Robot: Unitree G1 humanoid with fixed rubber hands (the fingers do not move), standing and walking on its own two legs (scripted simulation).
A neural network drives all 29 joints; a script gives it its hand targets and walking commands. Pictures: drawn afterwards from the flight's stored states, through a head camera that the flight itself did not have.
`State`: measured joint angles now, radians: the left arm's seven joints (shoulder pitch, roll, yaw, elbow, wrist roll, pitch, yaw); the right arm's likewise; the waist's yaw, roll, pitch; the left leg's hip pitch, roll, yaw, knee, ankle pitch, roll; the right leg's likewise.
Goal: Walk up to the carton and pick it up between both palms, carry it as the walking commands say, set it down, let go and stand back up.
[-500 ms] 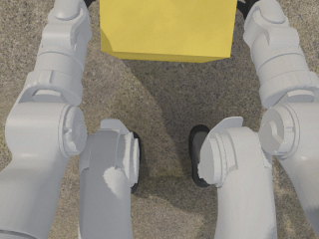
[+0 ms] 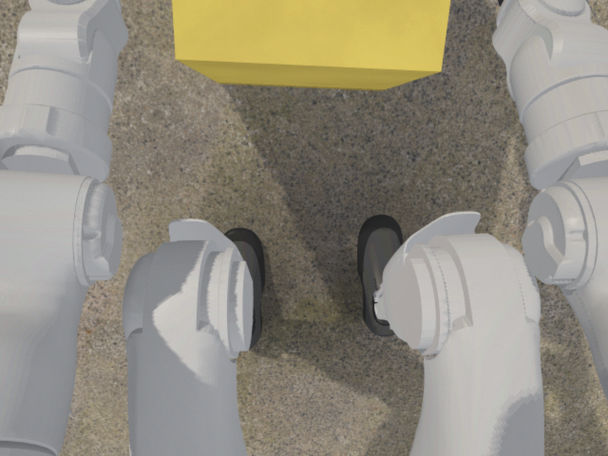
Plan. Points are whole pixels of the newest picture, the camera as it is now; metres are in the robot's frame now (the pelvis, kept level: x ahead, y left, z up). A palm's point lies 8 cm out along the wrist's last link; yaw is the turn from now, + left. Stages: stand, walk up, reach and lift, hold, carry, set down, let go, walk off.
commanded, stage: set down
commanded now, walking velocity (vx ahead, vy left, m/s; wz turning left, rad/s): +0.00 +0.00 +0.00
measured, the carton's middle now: out of the picture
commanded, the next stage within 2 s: let go in 1.56 s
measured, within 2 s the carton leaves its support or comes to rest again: neither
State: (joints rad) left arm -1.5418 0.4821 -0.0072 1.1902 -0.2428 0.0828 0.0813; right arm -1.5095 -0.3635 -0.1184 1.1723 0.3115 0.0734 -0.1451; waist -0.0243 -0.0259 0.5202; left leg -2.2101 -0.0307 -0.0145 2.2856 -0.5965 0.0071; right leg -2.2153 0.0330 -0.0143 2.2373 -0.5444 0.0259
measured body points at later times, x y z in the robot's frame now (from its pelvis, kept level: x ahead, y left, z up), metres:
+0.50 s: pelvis +0.00 +0.00 +0.06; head +0.37 +0.02 +0.30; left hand +0.58 +0.22 -0.09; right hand +0.57 -0.19 -0.08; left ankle +0.11 +0.11 -0.32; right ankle +0.13 -0.12 -0.32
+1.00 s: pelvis -0.01 +0.00 +0.17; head +0.36 +0.01 +0.41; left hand +0.59 +0.21 +0.05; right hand +0.56 -0.20 +0.05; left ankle +0.11 +0.11 -0.32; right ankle +0.13 -0.12 -0.32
